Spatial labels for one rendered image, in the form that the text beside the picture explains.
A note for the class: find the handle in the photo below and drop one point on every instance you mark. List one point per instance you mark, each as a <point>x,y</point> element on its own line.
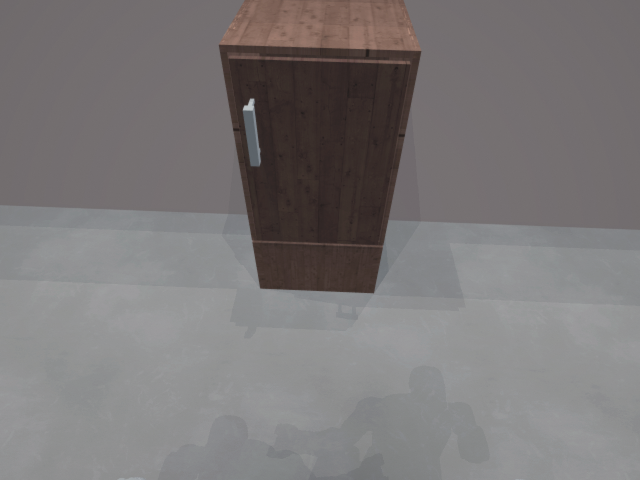
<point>251,133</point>

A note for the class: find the cupboard door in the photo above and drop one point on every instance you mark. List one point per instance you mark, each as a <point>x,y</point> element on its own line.
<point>327,132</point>

